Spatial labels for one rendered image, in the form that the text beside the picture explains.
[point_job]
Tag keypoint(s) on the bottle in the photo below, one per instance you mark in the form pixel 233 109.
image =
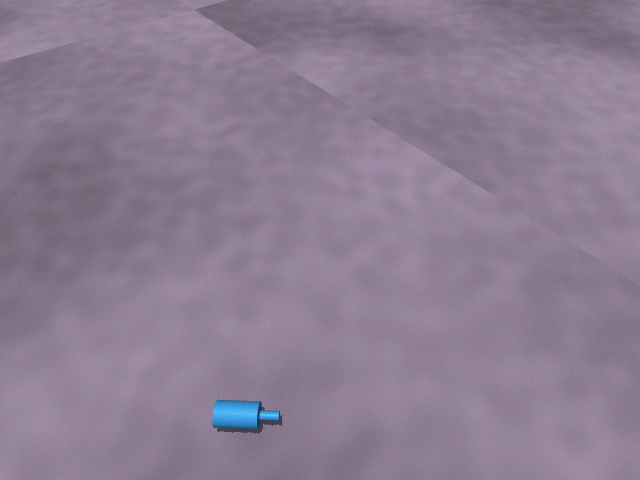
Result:
pixel 241 414

